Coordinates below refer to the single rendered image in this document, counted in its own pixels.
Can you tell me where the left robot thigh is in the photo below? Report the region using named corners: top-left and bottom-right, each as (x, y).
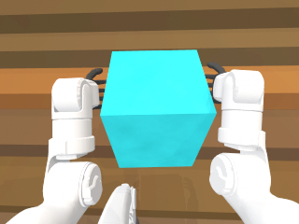
top-left (98, 186), bottom-right (136, 224)

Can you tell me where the left robot forearm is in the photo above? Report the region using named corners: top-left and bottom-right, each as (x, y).
top-left (43, 77), bottom-right (100, 198)

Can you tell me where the carton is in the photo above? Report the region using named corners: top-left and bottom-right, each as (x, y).
top-left (100, 49), bottom-right (217, 168)

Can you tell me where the right robot upper arm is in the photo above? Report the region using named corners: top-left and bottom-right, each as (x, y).
top-left (209, 152), bottom-right (299, 224)

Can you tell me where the robot left hand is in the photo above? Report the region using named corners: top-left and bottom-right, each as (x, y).
top-left (84, 68), bottom-right (107, 110)

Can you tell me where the robot left shin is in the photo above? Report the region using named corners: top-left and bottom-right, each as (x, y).
top-left (121, 183), bottom-right (136, 224)

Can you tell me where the right robot forearm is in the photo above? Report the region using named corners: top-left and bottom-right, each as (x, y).
top-left (213, 69), bottom-right (271, 185)

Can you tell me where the left robot upper arm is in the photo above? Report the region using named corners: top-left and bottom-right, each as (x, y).
top-left (6, 161), bottom-right (103, 224)

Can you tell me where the robot right hand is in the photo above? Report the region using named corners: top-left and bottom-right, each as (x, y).
top-left (205, 62), bottom-right (227, 104)

